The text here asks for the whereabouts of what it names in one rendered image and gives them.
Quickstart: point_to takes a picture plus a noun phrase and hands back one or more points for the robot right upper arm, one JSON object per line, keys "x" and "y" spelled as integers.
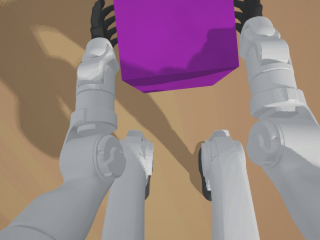
{"x": 288, "y": 150}

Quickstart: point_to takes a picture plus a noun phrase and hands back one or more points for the robot left foot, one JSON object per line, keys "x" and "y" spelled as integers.
{"x": 147, "y": 188}

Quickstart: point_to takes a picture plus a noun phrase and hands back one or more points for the robot foot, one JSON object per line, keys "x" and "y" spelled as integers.
{"x": 147, "y": 188}
{"x": 206, "y": 193}

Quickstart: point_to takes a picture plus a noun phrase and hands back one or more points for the robot right hand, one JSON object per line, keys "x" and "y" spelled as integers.
{"x": 249, "y": 8}

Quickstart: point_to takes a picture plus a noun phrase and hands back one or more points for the robot right foot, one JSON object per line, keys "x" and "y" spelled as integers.
{"x": 206, "y": 193}

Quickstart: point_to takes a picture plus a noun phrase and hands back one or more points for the left robot forearm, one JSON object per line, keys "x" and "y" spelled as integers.
{"x": 95, "y": 92}

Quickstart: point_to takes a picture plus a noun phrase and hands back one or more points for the robot left hand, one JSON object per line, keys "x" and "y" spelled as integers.
{"x": 99, "y": 25}

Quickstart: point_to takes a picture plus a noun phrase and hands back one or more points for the right robot forearm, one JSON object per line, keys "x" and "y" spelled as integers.
{"x": 270, "y": 73}

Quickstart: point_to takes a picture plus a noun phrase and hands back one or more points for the carton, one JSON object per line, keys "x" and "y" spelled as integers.
{"x": 175, "y": 44}

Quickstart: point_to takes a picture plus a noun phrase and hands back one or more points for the robot left upper arm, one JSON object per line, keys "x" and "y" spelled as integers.
{"x": 89, "y": 166}

